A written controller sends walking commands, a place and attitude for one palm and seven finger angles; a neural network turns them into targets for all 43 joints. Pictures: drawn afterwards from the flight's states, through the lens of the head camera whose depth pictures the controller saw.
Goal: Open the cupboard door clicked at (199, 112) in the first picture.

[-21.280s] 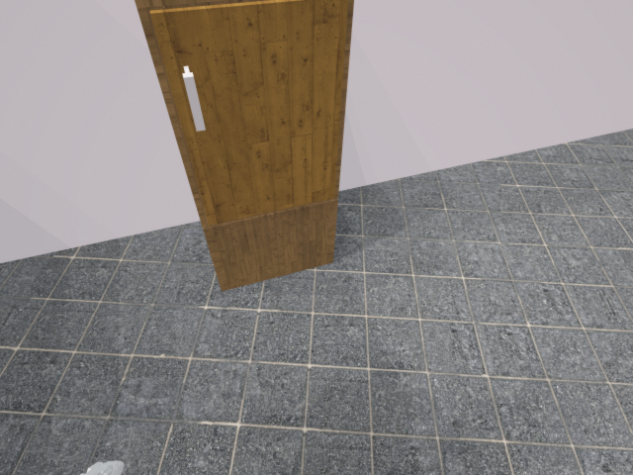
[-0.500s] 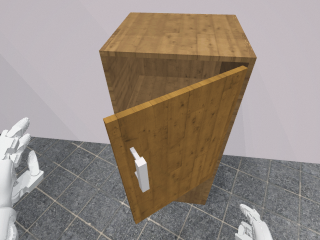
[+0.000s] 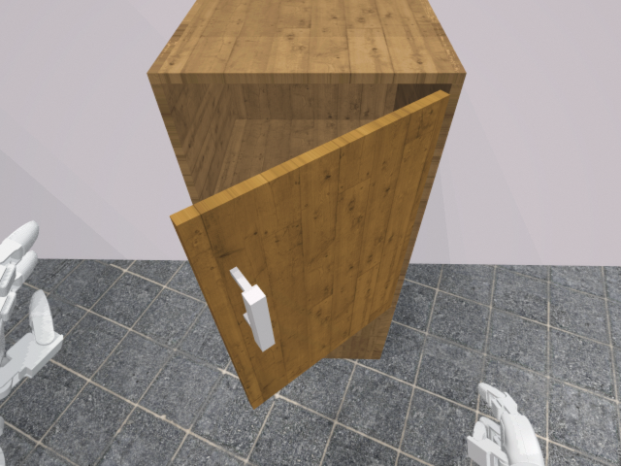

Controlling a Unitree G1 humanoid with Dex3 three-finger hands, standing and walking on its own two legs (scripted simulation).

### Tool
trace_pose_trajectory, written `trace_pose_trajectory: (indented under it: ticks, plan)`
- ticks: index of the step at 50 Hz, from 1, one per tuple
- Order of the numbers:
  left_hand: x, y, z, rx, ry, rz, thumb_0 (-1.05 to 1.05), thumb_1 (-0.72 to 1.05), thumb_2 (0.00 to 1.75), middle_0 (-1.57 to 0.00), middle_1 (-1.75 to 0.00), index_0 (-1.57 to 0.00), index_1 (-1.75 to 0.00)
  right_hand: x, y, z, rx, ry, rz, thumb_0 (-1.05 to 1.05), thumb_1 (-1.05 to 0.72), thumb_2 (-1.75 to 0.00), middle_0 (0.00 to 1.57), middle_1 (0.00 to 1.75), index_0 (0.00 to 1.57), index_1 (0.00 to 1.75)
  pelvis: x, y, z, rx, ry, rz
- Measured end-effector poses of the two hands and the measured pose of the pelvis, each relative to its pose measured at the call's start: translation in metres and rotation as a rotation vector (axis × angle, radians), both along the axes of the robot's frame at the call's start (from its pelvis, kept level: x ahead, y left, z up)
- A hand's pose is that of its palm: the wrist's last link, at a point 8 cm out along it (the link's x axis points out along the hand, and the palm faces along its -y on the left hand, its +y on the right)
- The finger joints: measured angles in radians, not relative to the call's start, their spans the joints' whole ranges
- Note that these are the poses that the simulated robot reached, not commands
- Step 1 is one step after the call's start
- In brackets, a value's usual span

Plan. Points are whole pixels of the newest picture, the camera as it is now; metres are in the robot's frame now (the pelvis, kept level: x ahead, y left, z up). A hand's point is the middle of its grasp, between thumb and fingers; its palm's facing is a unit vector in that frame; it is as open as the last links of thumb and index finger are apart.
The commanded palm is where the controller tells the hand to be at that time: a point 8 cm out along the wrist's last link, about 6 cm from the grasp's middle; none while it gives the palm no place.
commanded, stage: step back with the hand held close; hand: left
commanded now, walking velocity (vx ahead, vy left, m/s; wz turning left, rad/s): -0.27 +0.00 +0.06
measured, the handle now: (251, 309) +0.31 +0.10 +0.03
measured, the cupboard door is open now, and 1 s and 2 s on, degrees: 38 38 38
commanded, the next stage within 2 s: stop stepping back and stand still in 0.78 s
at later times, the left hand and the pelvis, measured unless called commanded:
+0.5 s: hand out of the picture +0.09 +0.30 +0.16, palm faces +0.52 -0.72 -0.46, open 7.4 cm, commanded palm +0.03 +0.33 +0.17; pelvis -0.09 +0.02 -0.02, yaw +4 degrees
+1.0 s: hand out of the picture +0.00 +0.31 +0.17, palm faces +0.41 -0.82 -0.39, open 7.4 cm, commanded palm -0.07 +0.34 +0.17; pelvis -0.21 +0.04 -0.01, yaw +0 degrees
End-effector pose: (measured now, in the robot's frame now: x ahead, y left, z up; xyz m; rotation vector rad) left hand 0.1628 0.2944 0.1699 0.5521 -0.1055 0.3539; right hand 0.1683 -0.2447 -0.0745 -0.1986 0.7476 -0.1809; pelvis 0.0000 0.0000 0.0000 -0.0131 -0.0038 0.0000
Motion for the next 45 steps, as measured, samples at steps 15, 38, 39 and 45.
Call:
trace_pose_trajectory:
  ticks: [15, 38, 39, 45]
  plan:
    - [-0.063, 0.028, 0.003, 0.045, -0.108, 0.001, 0.01, 0.89, 0.9, -0.22, -0.3, -0.21, -0.3, -0.065, 0.022, 0.002, -0.041, -0.014, 0.007, 0.01, -0.9, -0.9, 0.2, 0.3, 0.2, 0.3, -0.056, 0.021, -0.01, -0.023, -0.011, 0.009]
    - [-0.155, 0.063, 0.003, 0.063, -0.206, 0.004, 0.01, 0.88, 0.9, -0.22, -0.3, -0.21, -0.3, -0.139, 0.06, 0.0, -0.068, -0.019, 0.084, 0.01, -0.9, -0.9, 0.2, 0.3, 0.2, 0.3, -0.145, 0.042, -0.017, -0.069, -0.012, 0.058]
    - [-0.159, 0.066, 0.006, 0.064, -0.209, 0.008, 0.01, 0.88, 0.9, -0.22, -0.3, -0.21, -0.3, -0.143, 0.063, 0.003, -0.067, -0.026, 0.084, 0.01, -0.9, -0.9, 0.2, 0.3, 0.2, 0.3, -0.149, 0.043, -0.014, -0.076, -0.006, 0.053]
    - [-0.183, 0.064, 0.013, -0.016, -0.256, -0.002, 0.01, 0.89, 0.9, -0.21, -0.3, -0.21, -0.3, -0.172, 0.074, 0.014, -0.056, -0.037, 0.099, 0.01, -0.9, -0.9, 0.2, 0.3, 0.2, 0.3, -0.177, 0.047, -0.005, -0.096, 0.045, 0.007]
